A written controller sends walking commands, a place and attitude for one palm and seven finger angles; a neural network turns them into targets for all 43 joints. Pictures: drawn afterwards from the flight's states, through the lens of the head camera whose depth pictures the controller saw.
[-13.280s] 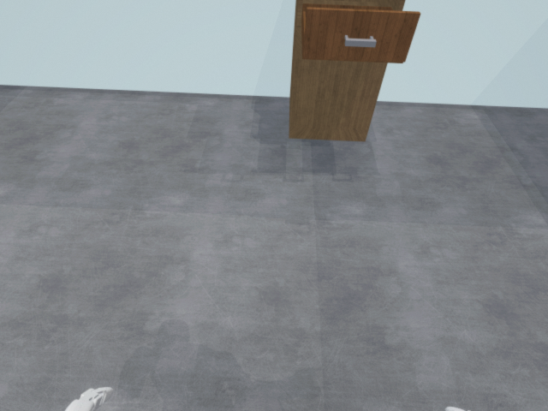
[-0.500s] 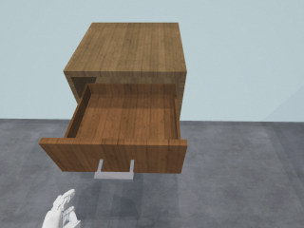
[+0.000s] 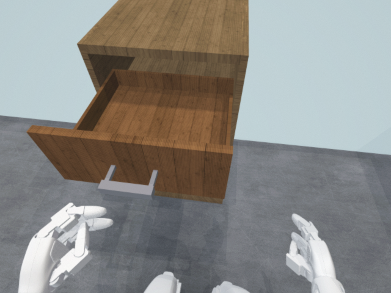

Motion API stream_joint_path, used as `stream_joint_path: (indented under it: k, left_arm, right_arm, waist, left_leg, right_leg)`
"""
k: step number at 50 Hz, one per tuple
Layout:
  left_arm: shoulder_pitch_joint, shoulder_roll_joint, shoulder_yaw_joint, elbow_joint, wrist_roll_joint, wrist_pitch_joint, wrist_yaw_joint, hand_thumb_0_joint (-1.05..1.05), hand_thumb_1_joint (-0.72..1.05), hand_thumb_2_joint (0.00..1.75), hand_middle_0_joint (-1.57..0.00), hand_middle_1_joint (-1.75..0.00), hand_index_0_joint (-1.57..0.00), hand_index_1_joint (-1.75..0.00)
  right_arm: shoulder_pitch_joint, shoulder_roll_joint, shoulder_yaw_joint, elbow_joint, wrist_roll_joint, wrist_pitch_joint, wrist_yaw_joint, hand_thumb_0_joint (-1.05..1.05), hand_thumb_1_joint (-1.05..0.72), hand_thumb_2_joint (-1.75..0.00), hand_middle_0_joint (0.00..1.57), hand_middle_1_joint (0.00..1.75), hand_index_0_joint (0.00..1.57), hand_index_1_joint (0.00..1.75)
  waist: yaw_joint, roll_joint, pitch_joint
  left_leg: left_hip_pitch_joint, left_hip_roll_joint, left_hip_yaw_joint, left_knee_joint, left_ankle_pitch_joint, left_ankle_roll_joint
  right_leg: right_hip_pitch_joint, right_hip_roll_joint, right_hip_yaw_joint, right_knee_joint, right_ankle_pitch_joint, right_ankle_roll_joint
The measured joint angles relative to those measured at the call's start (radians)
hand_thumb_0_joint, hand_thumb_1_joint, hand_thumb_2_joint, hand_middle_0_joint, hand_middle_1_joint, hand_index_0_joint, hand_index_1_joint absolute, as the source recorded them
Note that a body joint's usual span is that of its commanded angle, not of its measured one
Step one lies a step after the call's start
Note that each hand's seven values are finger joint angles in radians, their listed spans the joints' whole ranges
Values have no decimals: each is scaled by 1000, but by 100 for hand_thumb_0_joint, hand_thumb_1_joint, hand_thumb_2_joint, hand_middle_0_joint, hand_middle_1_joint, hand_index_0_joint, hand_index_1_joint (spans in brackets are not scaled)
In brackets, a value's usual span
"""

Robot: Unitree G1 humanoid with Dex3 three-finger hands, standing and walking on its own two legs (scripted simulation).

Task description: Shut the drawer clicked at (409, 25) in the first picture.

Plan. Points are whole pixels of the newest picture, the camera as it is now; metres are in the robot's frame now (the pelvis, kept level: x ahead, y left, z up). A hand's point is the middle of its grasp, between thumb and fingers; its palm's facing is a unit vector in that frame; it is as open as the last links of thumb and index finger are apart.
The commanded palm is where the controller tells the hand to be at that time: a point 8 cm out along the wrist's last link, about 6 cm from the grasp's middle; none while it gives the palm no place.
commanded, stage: raise the hand and make a fist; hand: left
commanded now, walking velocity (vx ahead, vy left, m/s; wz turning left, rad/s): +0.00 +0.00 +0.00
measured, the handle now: (130, 181) +0.33 +0.17 +0.04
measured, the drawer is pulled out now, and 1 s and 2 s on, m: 0.30 0.30 0.30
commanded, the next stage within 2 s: bring the fist close to the handle in 1.26 s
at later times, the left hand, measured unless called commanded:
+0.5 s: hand (97, 251) +0.17 +0.17 +0.10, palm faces -0.06 -1.00 -0.03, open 3.1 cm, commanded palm +0.13 +0.23 +0.11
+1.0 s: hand (83, 243) +0.17 +0.17 +0.14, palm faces -0.07 -1.00 +0.04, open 3.3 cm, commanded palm +0.12 +0.23 +0.14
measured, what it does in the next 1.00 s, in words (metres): shifts its weight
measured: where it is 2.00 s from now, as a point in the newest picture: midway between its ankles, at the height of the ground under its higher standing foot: outside the picture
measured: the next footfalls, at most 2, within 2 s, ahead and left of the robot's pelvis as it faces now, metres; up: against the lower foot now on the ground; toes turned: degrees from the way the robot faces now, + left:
none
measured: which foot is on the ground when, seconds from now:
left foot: down 0.00-1.00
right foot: down 0.00-1.00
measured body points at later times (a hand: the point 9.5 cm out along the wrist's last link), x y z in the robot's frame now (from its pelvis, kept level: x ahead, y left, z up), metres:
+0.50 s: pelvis +0.02 +0.01 +0.03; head +0.06 -0.01 +0.47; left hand +0.17 +0.22 +0.10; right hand +0.19 -0.25 -0.05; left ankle +0.05 +0.15 -0.65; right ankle +0.03 +0.00 -0.65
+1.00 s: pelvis +0.03 +0.08 +0.03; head +0.04 +0.06 +0.48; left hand +0.17 +0.23 +0.14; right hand +0.22 -0.15 -0.02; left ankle +0.05 +0.15 -0.65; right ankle +0.03 +0.00 -0.65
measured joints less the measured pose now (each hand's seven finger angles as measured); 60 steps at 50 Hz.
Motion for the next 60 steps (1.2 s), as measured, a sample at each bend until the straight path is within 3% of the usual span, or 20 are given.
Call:
stream_joint_path:
  k: [2, 5, 9, 11, 14, 18, 21, 29, 37, 46, 51, 55, 60]
  left_arm:
    - [-35, 1, 1, 2, -6, 23, -49, 2, 90, 90, -70, -85, -71, -85]
    - [-58, 6, 0, 20, -8, 126, -101, 1, 90, 90, -76, -92, -77, -92]
    - [-13, -4, 19, 17, -21, 226, -98, 1, 90, 90, -85, -100, -85, -100]
    - [34, -20, 34, -6, -31, 215, -77, 2, 90, 90, -89, -105, -89, -105]
    - [107, -41, 48, -54, -34, 146, -53, 2, 90, 90, -95, -111, -95, -111]
    - [165, -59, 35, -88, -34, 55, -69, 2, 90, 90, -103, -120, -103, -120]
    - [173, -65, 3, -94, -33, 39, -90, 1, 90, 90, -109, -127, -109, -126]
    - [188, -78, -95, -187, 21, 81, -26, 2, 90, 90, -125, -144, -125, -144]
    - [236, -100, -163, -278, 62, 148, 33, 1, 90, 90, -136, -156, -136, -156]
    - [313, -118, -307, -436, 136, 204, 127, 2, 90, 90, -139, -160, -140, -159]
    - [320, -110, -302, -452, 178, 228, 174, 1, 90, 90, -140, -160, -140, -160]
    - [347, -102, -290, -462, 175, 255, 191, 1, 90, 90, -140, -160, -140, -160]
    - [377, -98, -300, -516, 173, 237, 207, 2, 90, 90, -140, -160, -140, -160]
  right_arm:
    - [8, 14, 20, 26, 7, 2, 1, 1, -90, -90, 20, 30, 20, 30]
    - [24, 29, 39, 44, 15, 24, -2, 2, -90, -90, 20, 30, 20, 30]
    - [44, 30, 29, 50, 18, 44, -10, 2, -90, -90, 20, 30, 20, 30]
    - [54, 25, 11, 54, 16, 39, -12, 2, -90, -90, 20, 30, 20, 30]
    - [69, 10, -18, 64, 15, 23, -10, 2, -90, -90, 20, 30, 20, 30]
    - [73, -19, -42, 68, 19, -3, -12, 2, -90, -90, 20, 30, 20, 30]
    - [67, -36, -50, 58, 24, -21, -19, 2, -90, -90, 20, 30, 20, 30]
    - [50, -13, -39, 15, 18, -32, -18, 2, -90, -90, 20, 30, 20, 30]
    - [51, 21, 8, -42, 15, 7, -2, 2, -90, -90, 20, 30, 20, 30]
    - [88, 16, 28, -120, 2, 18, 27, 2, -90, -90, 20, 30, 20, 30]
    - [96, 24, 32, -140, -1, 66, 38, 2, -90, -90, 20, 30, 20, 30]
    - [112, 22, 30, -151, 0, 89, 41, 2, -90, -90, 20, 30, 20, 30]
    - [134, 15, 22, -157, -2, 87, 45, 2, -90, -90, 20, 30, 20, 30]
  waist:
    - [-8, 9, 5]
    - [-30, 19, 15]
    - [-51, 25, 28]
    - [-49, 22, 34]
    - [-34, 12, 35]
    - [-24, 10, 37]
    - [-23, 19, 37]
    - [-13, 23, 18]
    - [-4, 33, 0]
    - [3, 51, 0]
    - [-3, 44, 0]
    - [-3, 42, -5]
    - [1, 50, -16]
  left_leg:
    - [15, -1, 0, -19, 5, -2]
    - [54, -6, 15, -67, 19, -6]
    - [106, -10, 40, -125, 38, -11]
    - [126, -11, 45, -144, 42, -12]
    - [139, -15, 45, -158, 50, -6]
    - [135, -18, 37, -160, 52, 3]
    - [128, -18, 28, -165, 37, 3]
    - [148, -23, 31, -172, 41, 7]
    - [191, -30, 44, -188, 44, 35]
    - [193, -38, 58, -165, 29, 73]
    - [179, -42, 76, -145, 17, 88]
    - [169, -44, 82, -130, 5, 99]
    - [156, -48, 83, -110, -9, 109]
  right_leg:
    - [13, -2, 1, -14, 1, 14]
    - [40, -8, 19, -40, 7, 31]
    - [74, -7, 56, -74, 19, 32]
    - [86, -1, 75, -88, 25, 28]
    - [94, 6, 96, -102, 33, 30]
    - [93, 9, 100, -111, 36, 39]
    - [85, 8, 89, -113, 37, 37]
    - [112, 3, 92, -133, 50, 21]
    - [161, -2, 106, -162, 62, 29]
    - [172, -9, 119, -162, 64, 36]
    - [154, -14, 134, -138, 53, 51]
    - [145, -16, 139, -127, 45, 61]
    - [138, -19, 139, -116, 35, 73]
